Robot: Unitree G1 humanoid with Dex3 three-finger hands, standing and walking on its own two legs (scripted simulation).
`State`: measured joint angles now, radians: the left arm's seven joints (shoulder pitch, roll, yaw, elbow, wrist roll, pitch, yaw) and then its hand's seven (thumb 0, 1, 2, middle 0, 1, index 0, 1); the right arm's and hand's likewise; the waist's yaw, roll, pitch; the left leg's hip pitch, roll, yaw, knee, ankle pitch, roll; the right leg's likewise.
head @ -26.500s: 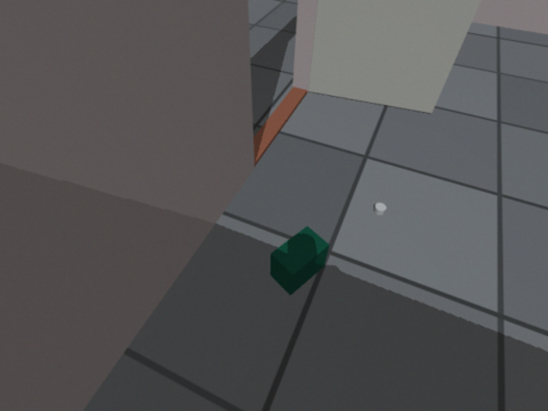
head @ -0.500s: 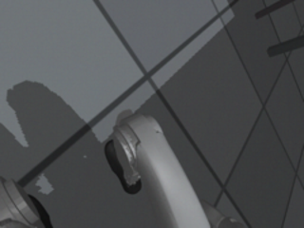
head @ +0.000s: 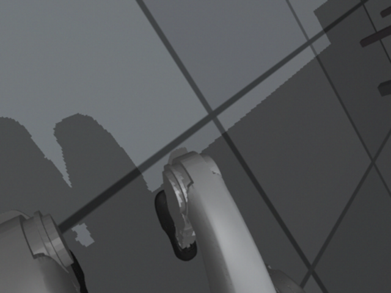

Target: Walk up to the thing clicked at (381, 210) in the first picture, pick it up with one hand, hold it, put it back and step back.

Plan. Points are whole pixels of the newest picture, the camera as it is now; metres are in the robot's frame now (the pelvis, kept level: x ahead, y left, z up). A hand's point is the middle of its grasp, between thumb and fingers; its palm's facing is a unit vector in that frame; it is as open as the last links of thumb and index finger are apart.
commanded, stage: withdraw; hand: left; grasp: from above
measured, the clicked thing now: out of the picture +0.51 +0.30 -0.30
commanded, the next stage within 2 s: home in 0.60 s
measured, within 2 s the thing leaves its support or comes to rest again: neither
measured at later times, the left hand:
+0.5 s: hand out of the picture +0.49 +0.31 -0.13, palm faces -0.46 -0.08 -0.89, open 13.5 cm
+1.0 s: hand out of the picture +0.48 +0.32 -0.08, palm faces -0.35 -0.25 -0.90, open 10.7 cm
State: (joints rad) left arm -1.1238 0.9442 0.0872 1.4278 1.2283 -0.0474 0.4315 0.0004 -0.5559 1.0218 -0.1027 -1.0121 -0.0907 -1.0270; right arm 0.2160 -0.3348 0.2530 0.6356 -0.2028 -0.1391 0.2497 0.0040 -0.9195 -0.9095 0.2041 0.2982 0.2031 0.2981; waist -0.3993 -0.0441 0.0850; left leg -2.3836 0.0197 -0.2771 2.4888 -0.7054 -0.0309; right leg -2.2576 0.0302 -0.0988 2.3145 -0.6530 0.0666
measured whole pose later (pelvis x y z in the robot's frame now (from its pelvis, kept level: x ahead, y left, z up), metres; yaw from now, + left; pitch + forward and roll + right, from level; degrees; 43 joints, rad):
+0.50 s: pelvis -0.02 -0.01 +0.01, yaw +5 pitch +32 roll -11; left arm -1.19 0.83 -0.03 1.46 1.25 -0.15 0.21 0.00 -0.43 0.95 -0.20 -0.93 -0.18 -0.95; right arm 0.18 -0.35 0.18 0.60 -0.15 0.01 0.10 0.00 -0.92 -0.91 0.20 0.30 0.20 0.30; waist -0.34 -0.01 0.03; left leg -2.35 0.00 -0.21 2.39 -0.62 -0.03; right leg -2.24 0.00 -0.05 2.28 -0.61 0.05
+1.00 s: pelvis +0.00 -0.01 +0.04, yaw +6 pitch +36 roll -9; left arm -0.98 0.71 0.07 1.11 1.02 -0.02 0.10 0.00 0.17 0.93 -0.24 -0.59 -0.23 -0.60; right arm 0.24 -0.31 0.07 0.60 -0.09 0.05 0.13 0.01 -0.90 -0.90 0.21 0.30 0.20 0.30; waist -0.26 0.06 -0.06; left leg -2.29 0.01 -0.18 2.32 -0.67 -0.03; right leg -2.19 -0.02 -0.03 2.22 -0.66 0.06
